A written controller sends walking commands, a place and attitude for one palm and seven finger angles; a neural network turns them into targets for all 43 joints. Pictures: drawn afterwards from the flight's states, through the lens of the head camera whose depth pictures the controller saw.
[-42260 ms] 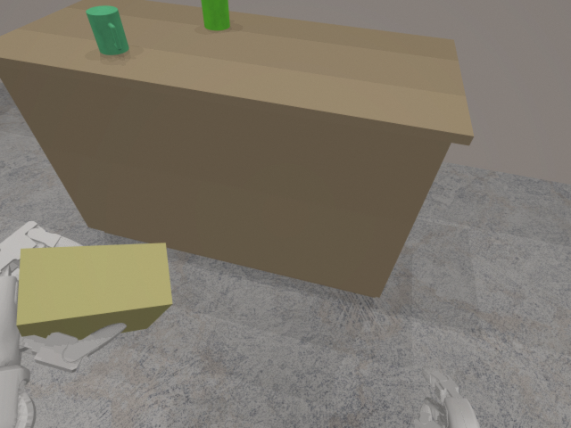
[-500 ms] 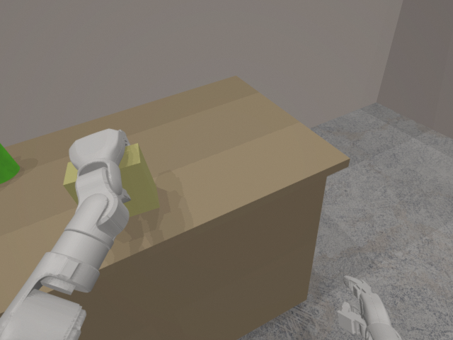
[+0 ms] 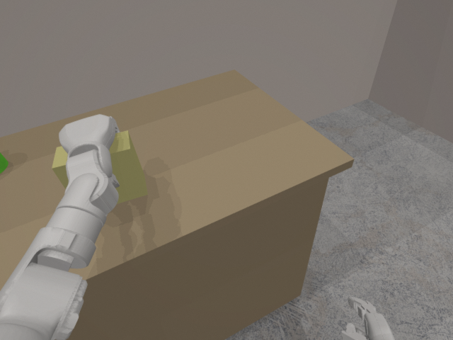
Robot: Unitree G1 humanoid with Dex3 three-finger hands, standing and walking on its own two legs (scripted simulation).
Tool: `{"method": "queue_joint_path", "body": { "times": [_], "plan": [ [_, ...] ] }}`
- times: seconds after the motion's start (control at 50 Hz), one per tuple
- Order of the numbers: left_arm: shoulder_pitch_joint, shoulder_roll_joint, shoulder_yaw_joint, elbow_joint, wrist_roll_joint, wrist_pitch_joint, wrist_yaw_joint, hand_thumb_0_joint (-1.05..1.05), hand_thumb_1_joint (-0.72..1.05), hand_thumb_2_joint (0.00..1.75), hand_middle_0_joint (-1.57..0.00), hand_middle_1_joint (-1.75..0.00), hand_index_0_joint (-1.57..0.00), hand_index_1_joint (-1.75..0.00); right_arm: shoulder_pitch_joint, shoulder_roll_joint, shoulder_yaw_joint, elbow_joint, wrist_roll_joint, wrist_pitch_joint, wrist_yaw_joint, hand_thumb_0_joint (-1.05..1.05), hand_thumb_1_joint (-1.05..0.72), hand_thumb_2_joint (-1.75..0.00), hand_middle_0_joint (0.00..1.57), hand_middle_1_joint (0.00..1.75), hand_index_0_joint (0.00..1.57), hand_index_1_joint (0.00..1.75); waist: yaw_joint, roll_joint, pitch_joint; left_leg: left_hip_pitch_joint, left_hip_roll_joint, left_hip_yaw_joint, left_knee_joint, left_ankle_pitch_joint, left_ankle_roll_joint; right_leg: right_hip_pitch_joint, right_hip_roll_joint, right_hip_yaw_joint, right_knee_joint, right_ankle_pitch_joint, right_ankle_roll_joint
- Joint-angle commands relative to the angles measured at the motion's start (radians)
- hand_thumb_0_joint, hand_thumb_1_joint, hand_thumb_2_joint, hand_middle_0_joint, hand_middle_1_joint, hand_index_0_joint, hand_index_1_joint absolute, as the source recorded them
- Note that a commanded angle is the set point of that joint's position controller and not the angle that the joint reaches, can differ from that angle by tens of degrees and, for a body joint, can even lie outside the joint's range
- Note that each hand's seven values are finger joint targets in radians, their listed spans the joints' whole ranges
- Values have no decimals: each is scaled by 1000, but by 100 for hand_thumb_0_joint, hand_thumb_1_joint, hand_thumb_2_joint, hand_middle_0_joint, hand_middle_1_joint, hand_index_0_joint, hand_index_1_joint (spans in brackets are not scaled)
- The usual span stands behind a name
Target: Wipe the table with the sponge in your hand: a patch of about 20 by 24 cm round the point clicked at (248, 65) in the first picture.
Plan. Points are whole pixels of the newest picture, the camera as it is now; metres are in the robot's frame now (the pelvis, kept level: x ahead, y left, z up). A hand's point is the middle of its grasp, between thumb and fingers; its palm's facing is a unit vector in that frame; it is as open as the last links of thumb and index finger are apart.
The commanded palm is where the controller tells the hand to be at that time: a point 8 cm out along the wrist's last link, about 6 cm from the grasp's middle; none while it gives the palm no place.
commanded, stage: wipe forward along the third lane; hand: left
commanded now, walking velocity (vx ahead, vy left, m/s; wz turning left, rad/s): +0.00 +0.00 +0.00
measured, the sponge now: (108, 179) +0.38 +0.27 +0.11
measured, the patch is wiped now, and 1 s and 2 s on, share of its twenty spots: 0.90 0.95 0.95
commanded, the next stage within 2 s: wipe back along the third lane in 0.42 s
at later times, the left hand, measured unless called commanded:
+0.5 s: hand (99, 141) +0.44 +0.29 +0.16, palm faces -0.02 -0.02 -1.00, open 10.2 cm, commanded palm +0.42 +0.29 +0.19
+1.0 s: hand (96, 148) +0.42 +0.29 +0.16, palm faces +0.10 -0.04 -0.99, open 10.2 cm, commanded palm +0.37 +0.26 +0.19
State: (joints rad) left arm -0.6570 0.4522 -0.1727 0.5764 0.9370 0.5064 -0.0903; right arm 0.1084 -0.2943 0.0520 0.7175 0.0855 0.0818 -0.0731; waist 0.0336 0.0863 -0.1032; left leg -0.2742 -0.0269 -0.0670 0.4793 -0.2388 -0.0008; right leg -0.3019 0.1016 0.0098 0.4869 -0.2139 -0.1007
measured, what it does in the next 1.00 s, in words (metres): shifts its weight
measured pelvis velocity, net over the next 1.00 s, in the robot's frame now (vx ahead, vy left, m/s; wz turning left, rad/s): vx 0.03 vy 0.05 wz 0.01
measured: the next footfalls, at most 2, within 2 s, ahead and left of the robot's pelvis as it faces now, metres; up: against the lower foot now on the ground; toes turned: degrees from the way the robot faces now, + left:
none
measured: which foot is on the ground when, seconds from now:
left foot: down 0.00-1.00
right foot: down 0.00-1.00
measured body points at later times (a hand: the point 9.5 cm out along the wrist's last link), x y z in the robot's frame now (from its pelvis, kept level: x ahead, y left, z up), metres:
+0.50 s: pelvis +0.01 +0.03 +0.00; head +0.01 -0.01 +0.45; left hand +0.43 +0.29 +0.22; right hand +0.14 -0.22 -0.13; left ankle +0.01 +0.14 -0.74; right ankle +0.02 -0.05 -0.74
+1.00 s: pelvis +0.03 +0.05 +0.00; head +0.02 +0.02 +0.45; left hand +0.41 +0.29 +0.22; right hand +0.26 -0.16 -0.09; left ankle +0.01 +0.14 -0.74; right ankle +0.02 -0.05 -0.74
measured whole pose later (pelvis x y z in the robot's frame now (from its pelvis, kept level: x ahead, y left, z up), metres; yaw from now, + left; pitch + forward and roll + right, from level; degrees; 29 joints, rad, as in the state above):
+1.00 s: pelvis +0.03 +0.05 +0.00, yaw +1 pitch +4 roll +0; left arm -0.66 0.36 -0.29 0.48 0.94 0.67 -0.01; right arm 0.04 -0.28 0.05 0.68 0.10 0.13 -0.02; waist 0.06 0.09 -0.13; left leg -0.24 -0.08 -0.06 0.44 -0.25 0.06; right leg -0.25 0.05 0.02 0.43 -0.23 -0.03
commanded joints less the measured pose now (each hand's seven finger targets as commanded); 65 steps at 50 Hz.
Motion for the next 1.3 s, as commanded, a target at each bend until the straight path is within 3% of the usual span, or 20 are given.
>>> {"method": "queue_joint_path", "body": {
  "times": [0.0,0.02,0.1,0.12,0.18,0.22,0.26,0.42,0.48,0.56,0.62,0.7,0.72,0.78,0.82,0.9,1.02,1.06,1.12,1.28],
  "plan": [
    [-284,198,22,41,53,-8,13,0,10,130,-120,-160,-120,-160,-143,-98,-35,-148,0,-43,-3,0,-90,-90,20,30,20,30,-10,-167,-116,-76,-17,52,-47,31,49,136,-110,102,-128,74,67],
    [-299,234,54,32,50,-18,14,0,10,130,-120,-160,-120,-160,-146,-98,-35,-154,3,-44,-5,0,-90,-90,20,30,20,30,-1,-145,-138,-70,-15,45,-57,32,50,142,-109,102,-129,63,62],
    [-379,237,35,124,67,-40,19,0,10,130,-120,-160,-120,-160,-109,-104,-37,-134,2,-42,-9,0,-90,-90,20,30,20,30,-22,-157,-119,-82,-14,48,-61,7,50,115,-106,85,-139,16,65],
    [-385,243,49,119,65,-51,21,0,10,130,-120,-160,-120,-160,-111,-103,-37,-141,3,-46,-9,0,-90,-90,20,30,20,30,-12,-131,-135,-76,-13,42,-67,18,51,115,-105,87,-137,26,58],
    [-396,206,19,147,72,-69,29,0,10,130,-120,-160,-120,-160,-82,-102,-40,-138,1,-43,-6,0,-90,-90,20,30,20,30,-21,-139,-154,-63,-14,44,-64,40,53,118,-100,62,-129,63,59],
    [-428,237,46,165,73,-81,34,0,10,130,-120,-160,-120,-160,-76,-104,-41,-134,1,-43,-8,0,-90,-90,20,30,20,30,-18,-146,-169,-66,-12,39,-70,44,53,121,-100,66,-131,70,56],
    [-463,210,15,191,74,-88,39,0,10,130,-120,-160,-120,-160,-63,-105,-41,-126,3,-40,-8,0,-90,-90,20,30,20,30,-36,-144,-140,-67,-10,44,-74,18,53,93,-98,55,-141,29,61],
    [-485,200,31,224,74,-109,65,0,10,130,-120,-160,-120,-160,-36,-104,-49,-115,-2,-40,1,0,-90,-90,20,30,20,30,-25,-122,-204,-39,-10,37,-77,100,53,117,-95,44,-129,140,50],
    [-532,215,30,272,69,-104,75,0,10,130,-120,-160,-120,-160,-17,-110,-48,-99,-1,-35,-1,0,-90,-90,20,30,20,30,-46,-165,-170,-55,-8,42,-81,79,54,109,-95,36,-136,122,60],
    [-451,178,22,239,65,-101,76,0,10,130,-120,-160,-120,-160,-26,-105,-52,-114,-2,-35,9,0,-90,-90,20,30,20,30,-21,-139,-225,-21,-7,44,-80,134,54,142,-94,29,-123,178,54],
    [-361,134,13,132,57,-89,75,0,10,130,-120,-160,-120,-160,-63,-98,-52,-144,-3,-30,22,0,-90,-90,20,30,20,30,1,-109,-266,7,-6,39,-73,212,55,174,-93,31,-108,266,41],
    [-258,42,-28,30,11,-35,87,0,10,130,-120,-160,-120,-160,-107,-94,-53,-162,5,-20,39,0,-90,-90,20,30,20,30,2,-156,-211,21,-1,42,-73,214,55,162,-89,13,-111,274,48],
    [-248,60,-1,-6,-5,-19,88,0,10,130,-120,-160,-120,-160,-134,-93,-50,-172,8,-21,41,0,-90,-90,20,30,20,30,15,-155,-210,20,3,35,-81,228,55,168,-90,9,-107,283,43],
    [-222,14,-42,-60,-21,54,90,0,10,130,-120,-160,-120,-160,-166,-91,-48,-173,13,-11,49,0,-90,-90,20,30,20,30,8,-147,-184,43,3,40,-81,226,50,158,-86,-4,-107,268,46],
    [-207,34,-21,-106,-37,96,81,0,10,130,-120,-160,-120,-160,-208,-90,-41,-183,14,-8,48,0,-90,-90,20,30,20,30,22,-151,-189,50,6,34,-88,247,50,172,-88,-6,-105,280,42],
    [-226,-31,-96,-138,-22,166,55,0,10,130,-120,-160,-120,-160,-229,-83,-33,-182,17,6,56,0,-90,-90,20,30,20,30,4,-134,-165,83,10,28,-82,251,42,134,-82,-24,-94,252,37],
    [-180,-127,-159,-258,-18,182,23,0,10,130,-120,-160,-120,-160,-270,-61,-28,-223,15,15,76,0,-90,-90,20,30,20,30,12,-133,-226,133,16,12,-54,341,38,147,-77,-40,-54,301,25],
    [-121,-103,-141,-276,-15,188,23,0,10,130,-120,-160,-120,-160,-277,-64,-25,-223,11,22,82,0,-90,-90,20,30,20,30,22,-145,-217,128,15,14,-49,338,35,156,-76,-40,-47,310,27],
    [-154,-165,-190,-342,-18,199,15,0,10,130,-120,-160,-120,-160,-307,-51,-19,-240,15,30,89,0,-90,-90,20,30,20,30,15,-139,-187,126,23,9,-51,354,31,137,-75,-49,-38,303,22],
    [-32,-148,-175,-434,-17,230,24,0,10,130,-120,-160,-120,-160,-330,-49,-11,-243,11,46,106,0,-90,-90,20,30,20,30,36,-149,-176,120,19,14,-35,366,26,161,-71,-43,-21,336,19]
  ]
}}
